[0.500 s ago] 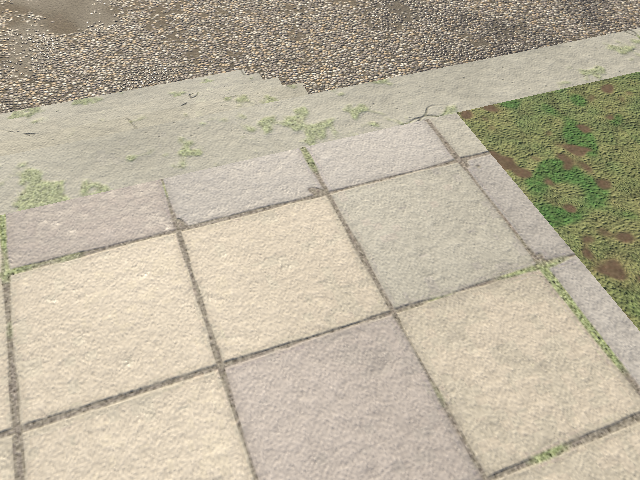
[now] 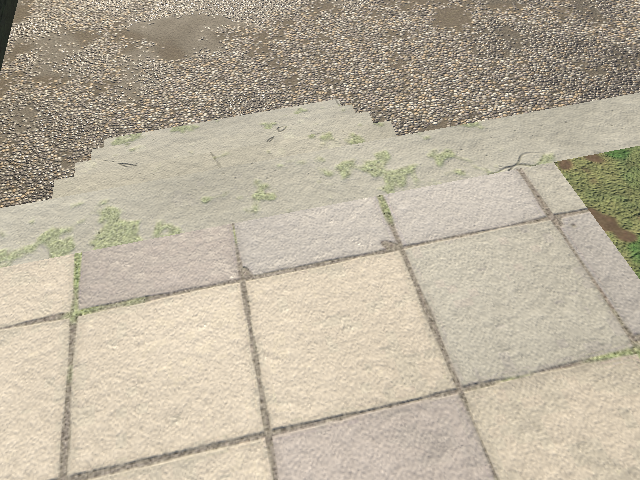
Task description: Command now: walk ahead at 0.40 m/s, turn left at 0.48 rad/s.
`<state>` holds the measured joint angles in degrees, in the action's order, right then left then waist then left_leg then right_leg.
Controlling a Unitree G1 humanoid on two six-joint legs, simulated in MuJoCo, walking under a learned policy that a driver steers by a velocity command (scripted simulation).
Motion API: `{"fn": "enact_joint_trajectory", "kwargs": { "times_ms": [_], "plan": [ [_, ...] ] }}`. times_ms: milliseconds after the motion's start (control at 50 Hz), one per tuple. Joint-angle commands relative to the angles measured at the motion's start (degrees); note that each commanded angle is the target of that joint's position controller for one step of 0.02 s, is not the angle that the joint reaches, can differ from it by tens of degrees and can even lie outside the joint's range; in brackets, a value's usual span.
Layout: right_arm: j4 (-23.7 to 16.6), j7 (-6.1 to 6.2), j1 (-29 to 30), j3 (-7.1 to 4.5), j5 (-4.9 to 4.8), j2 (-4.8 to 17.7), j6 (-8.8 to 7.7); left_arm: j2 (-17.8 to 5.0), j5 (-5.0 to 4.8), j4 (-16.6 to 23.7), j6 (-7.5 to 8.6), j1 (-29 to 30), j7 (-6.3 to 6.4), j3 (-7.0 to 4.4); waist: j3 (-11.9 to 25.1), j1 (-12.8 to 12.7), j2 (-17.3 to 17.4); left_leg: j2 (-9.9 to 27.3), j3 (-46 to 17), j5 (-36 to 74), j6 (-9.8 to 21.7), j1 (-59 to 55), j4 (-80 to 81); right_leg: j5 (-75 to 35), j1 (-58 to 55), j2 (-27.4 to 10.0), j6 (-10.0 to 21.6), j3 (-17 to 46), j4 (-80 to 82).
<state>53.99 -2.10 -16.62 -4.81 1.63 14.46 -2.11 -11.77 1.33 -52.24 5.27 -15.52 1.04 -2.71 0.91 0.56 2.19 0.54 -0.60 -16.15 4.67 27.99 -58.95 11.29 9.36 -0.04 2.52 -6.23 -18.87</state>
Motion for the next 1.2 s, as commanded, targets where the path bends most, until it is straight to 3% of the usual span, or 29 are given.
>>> {"fn": "enact_joint_trajectory", "kwargs": {
  "times_ms": [20,60,120,180,240,280,300,320,340,360,380,400,440,500,600,700,740,800,820,840,860,880,900,920,960,1000,1120,1200],
  "plan": [
    [-2.95,-0.57,0.81,-0.08,0.35,0.42,0.7,-4.84,-0.34,1.33,1.43,-3.55,0.38,-0.75,-3.09,0.08,-6.74,2.94,-0.14,5.45,-1.85,13.61,-5.92,-19.6,-8.52,-13.93,2.13,7.81,8.38],
    [-4.35,-0.47,3.35,0.12,0.36,0.03,1.35,-5.07,-0.41,0.7,1.53,-5.29,0.41,-0.7,-2.73,0.38,-7.28,2.44,1.62,6.94,-3.1,13.5,-4.33,-36.1,-8.32,-13.77,2.83,2.72,5.51],
    [-7.19,-1.05,9.58,1.1,0.27,-0.96,1.75,-5.34,-0.37,0.65,0.78,-4.39,0.75,-0.56,-4.55,-0.23,-8.97,1.65,4.65,11.61,-3.68,9.59,8.43,-37.81,-5.39,-11.74,3.05,-2.86,4.58],
    [-8.87,-1.45,12.72,1.85,0.55,-1.11,1.97,-7.38,-0.67,0.02,0.16,-5.24,1.18,-1.05,-3.98,-1.19,-9.53,-0.18,8.01,13.39,-2.15,2.63,19.48,-41.28,-6.29,-12.37,3.26,-5.47,1.47],
    [-8.51,-1.07,8.14,1.13,0.99,1.72,1.59,-9.22,-0.88,-0.05,-0.67,-4.66,1.8,-1.87,-0.47,0.74,-10.0,-2.73,9.16,8.1,1.42,-4.02,23.1,-51.38,-9.79,-14.07,3.12,-5.79,-8.16],
    [-6.18,-0.27,-0.68,-0.01,1.44,4.01,0.31,-10.05,-1.13,0.52,-1.74,-3.7,1.67,-2.3,4.94,4.49,-6.7,-5.02,8.13,12.11,4.24,-15.01,31.16,-44.28,-7.95,-13.06,1.72,-6.41,-25.67],
    [-5.77,0.6,-4.61,-1.23,1.85,8.4,-0.56,-9.93,-1.19,1.54,-1.85,-5.22,1.28,-2.33,9.16,6.23,-0.29,2.56,-1.1,31.01,6.86,-26.71,33.04,-23.24,2.28,-10.25,-0.9,-6.89,-40.86],
    [-6.91,1.26,-2.8,-2.65,0.83,14.53,-0.26,-4.0,-0.69,3.65,-2.42,-10.67,0.7,-1.39,13.98,0.28,9.61,19.41,-21.18,72.26,15.34,-40.86,24.38,29.3,20.29,-0.37,-3.57,-4.3,-59.56],
    [-7.95,1.7,-6.39,-3.12,-1.9,15.05,1.17,-6.5,-0.5,4.45,-3.18,-8.81,0.43,-1.45,21.97,4.36,5.38,21.8,-29.06,58.73,21.25,-41.52,31.59,26.72,23.74,0.89,-3.99,6.52,-64.28],
    [-9.1,2.33,-1.23,-2.55,-1.96,12.15,2.16,-6.79,-0.55,5.05,-3.47,-4.71,0.37,-1.42,14.09,3.17,1.64,20.0,-25.61,41.39,19.84,-34.27,35.98,21.38,26.84,-1.75,-4.02,7.73,-63.75],
    [-9.93,2.68,3.57,-1.41,-2.11,8.28,2.68,-7.06,-0.3,5.59,-3.44,-1.01,0.37,-1.47,5.84,1.89,-1.01,16.49,-21.76,33.4,16.98,-25.41,39.43,16.63,27.12,-3.53,-4.16,7.8,-58.86],
    [-9.83,2.84,5.42,-0.77,-2.07,6.21,2.87,-7.57,0.36,5.96,-3.81,0.4,0.53,-1.69,1.9,0.28,-1.9,13.2,-19.03,31.71,14.22,-20.05,40.87,14.23,25.55,-4.48,-4.46,8.07,-54.25],
    [-10.04,2.87,6.31,-0.4,-1.48,5.27,2.62,-6.85,1.14,5.29,-5.68,-2.49,0.57,-1.62,2.39,-1.56,-0.95,9.67,-14.4,31.6,11.55,-14.55,41.69,11.47,19.74,-4.14,-4.75,7.58,-49.75],
    [-9.81,2.35,5.21,-0.67,-0.67,6.93,1.56,-5.56,0.43,5.06,-6.9,-3.63,0.47,-1.31,4.71,-1.96,-0.12,8.29,-12.48,31.5,10.11,-13.67,42.05,9.35,17.61,-3.29,-4.66,7.27,-45.62],
    [-9.21,2.48,3.44,-0.29,-0.42,6.85,2.2,-6.51,0.26,6.51,-7.9,1.99,0.56,-1.47,2.79,0.39,3.05,7.78,-15.32,9.27,8.04,-14.96,46.03,7.37,19.42,-3.32,-4.84,8.1,-36.86],
    [-8.39,2.54,3.14,0.11,0.1,6.75,2.65,-6.01,-0.4,6.59,-7.65,3.53,0.75,-1.09,0.64,1.33,3.66,8.18,-17.41,1.47,8.1,-14.89,46.44,10.78,14.49,-1.42,-3.8,7.45,-26.88],
    [-7.34,2.51,1.43,0.09,0.11,7.11,2.9,-5.91,-0.07,6.33,-6.92,2.02,0.47,-0.87,1.71,1.43,4.4,8.53,-19.47,-8.55,8.92,-14.88,47.52,14.17,10.76,0.15,-2.95,5.61,-23.0],
    [-6.44,2.77,1.92,0.12,-0.77,6.95,3.65,-4.4,-0.04,4.25,-5.57,-3.5,0.24,-0.34,-1.56,-1.85,2.44,6.99,-20.01,-20.1,7.4,-7.76,47.11,10.79,-1.08,2.2,0.49,2.95,-6.61],
    [-6.66,3.03,2.63,0.41,-1.19,5.59,3.55,-4.54,0.14,3.28,-4.96,-5.61,0.47,-0.29,-3.38,-2.98,0.44,4.65,-18.68,-21.64,5.13,-2.57,44.73,10.3,-6.81,1.41,2.29,4.87,-0.17],
    [-8.07,3.0,4.2,1.22,-1.48,2.51,2.93,-7.41,0.8,2.78,-4.24,-8.94,1.05,-0.61,-3.64,-3.95,-7.35,0.66,-13.84,-20.45,2.23,4.93,33.74,19.82,-12.47,-8.31,4.84,17.03,7.08],
    [-9.95,2.66,7.36,1.67,-2.23,0.93,1.87,-13.1,0.34,2.41,-3.83,-10.62,0.96,-1.91,-5.17,-5.07,-16.41,-7.89,-1.4,-13.5,0.09,14.09,20.97,33.3,-13.12,-20.33,9.49,36.4,15.34],
    [-10.46,2.2,10.62,0.68,0.2,5.33,1.15,-12.45,0.63,1.46,-3.44,-8.95,0.81,-2.23,-11.29,-4.07,-8.94,-4.11,-3.92,-6.95,-0.34,15.37,15.03,31.67,-6.69,-21.78,11.0,37.54,16.41],
    [-9.61,1.3,8.21,0.42,0.13,5.22,0.57,-10.51,0.05,1.88,-2.79,-5.8,0.6,-1.73,-10.6,-1.09,-7.62,-2.77,-4.69,-2.72,-0.74,13.92,12.74,27.49,-6.15,-19.07,9.88,33.71,15.78],
    [-8.08,0.71,5.69,0.3,0.17,5.5,0.28,-9.55,-0.36,2.08,-2.25,-3.87,0.23,-1.68,-9.14,0.27,-7.68,-2.17,-3.87,-0.39,-1.55,13.1,10.95,22.13,-7.6,-16.26,8.11,29.0,15.49],
    [-6.66,-0.11,4.79,0.16,1.02,5.07,0.27,-7.96,-0.76,1.48,-1.32,-4.68,-0.17,-1.42,-6.54,0.0,-8.64,-1.14,-0.92,2.56,-2.88,12.41,6.71,13.45,-9.39,-12.56,7.21,22.03,14.68],
    [-7.55,-0.36,8.22,0.6,0.77,3.3,0.31,-6.86,-0.7,-0.3,-0.68,-8.29,-0.56,-1.27,-6.39,-1.49,-8.29,0.33,0.86,4.88,-3.88,14.3,6.31,6.69,-10.94,-11.67,7.73,18.96,14.18],
    [-10.88,-0.65,18.95,1.83,0.35,1.32,0.2,-7.66,-0.22,-3.31,-0.18,-14.21,-0.6,-1.43,-7.76,-5.29,-9.22,1.49,4.84,7.66,-5.04,11.36,18.3,-10.08,-11.12,-11.2,8.36,14.1,11.58],
    [-11.69,-0.35,19.32,1.84,0.04,2.33,-0.09,-9.32,-0.06,-4.21,-0.16,-13.94,-0.51,-1.74,-7.51,-4.1,-10.16,-0.04,6.62,4.66,-1.8,2.51,24.77,-20.48,-10.18,-13.12,7.53,13.0,7.85]
  ]
}}
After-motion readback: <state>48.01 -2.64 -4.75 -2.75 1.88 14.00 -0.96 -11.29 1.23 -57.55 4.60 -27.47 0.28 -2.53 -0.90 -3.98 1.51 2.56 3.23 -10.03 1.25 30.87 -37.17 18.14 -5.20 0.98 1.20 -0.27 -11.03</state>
